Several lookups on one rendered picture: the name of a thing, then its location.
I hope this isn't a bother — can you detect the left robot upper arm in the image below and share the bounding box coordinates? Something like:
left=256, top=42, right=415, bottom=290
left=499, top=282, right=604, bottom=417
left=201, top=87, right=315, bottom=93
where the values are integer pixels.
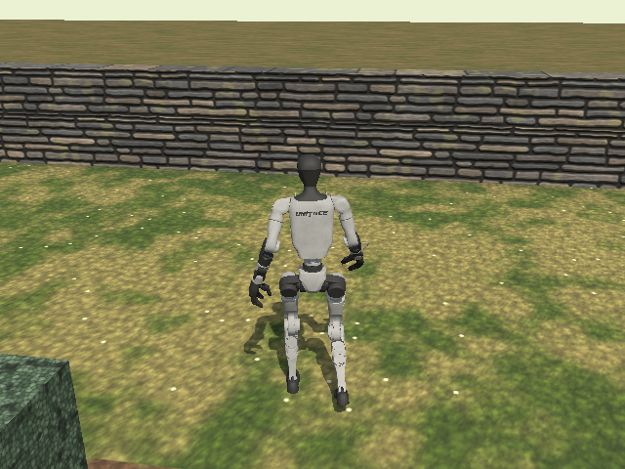
left=264, top=197, right=291, bottom=253

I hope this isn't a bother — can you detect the robot right hand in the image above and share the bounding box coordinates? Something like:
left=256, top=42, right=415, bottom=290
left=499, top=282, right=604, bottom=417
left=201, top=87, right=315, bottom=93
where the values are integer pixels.
left=341, top=254, right=364, bottom=271

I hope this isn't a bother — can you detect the humanoid robot head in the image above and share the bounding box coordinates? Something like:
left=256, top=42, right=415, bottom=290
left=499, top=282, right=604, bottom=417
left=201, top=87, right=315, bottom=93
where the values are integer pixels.
left=294, top=154, right=327, bottom=201

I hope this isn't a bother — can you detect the right robot upper arm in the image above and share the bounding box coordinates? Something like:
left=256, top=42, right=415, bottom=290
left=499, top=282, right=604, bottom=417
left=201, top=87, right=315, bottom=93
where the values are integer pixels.
left=330, top=195, right=358, bottom=247

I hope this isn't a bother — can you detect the robot right foot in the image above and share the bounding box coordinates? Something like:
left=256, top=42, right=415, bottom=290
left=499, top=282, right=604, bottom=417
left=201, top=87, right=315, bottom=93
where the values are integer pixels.
left=334, top=387, right=350, bottom=405

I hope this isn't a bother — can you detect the left robot forearm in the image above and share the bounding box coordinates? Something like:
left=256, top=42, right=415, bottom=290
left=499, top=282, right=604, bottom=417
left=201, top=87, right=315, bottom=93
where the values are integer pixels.
left=252, top=238, right=273, bottom=284

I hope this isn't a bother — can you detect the robot left hand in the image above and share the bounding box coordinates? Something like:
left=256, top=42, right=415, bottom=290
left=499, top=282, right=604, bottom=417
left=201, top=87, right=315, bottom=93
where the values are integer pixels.
left=249, top=280, right=271, bottom=308

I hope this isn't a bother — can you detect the right robot forearm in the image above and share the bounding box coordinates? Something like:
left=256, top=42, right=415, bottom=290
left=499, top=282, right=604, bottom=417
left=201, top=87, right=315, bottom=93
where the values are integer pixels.
left=349, top=232, right=363, bottom=260

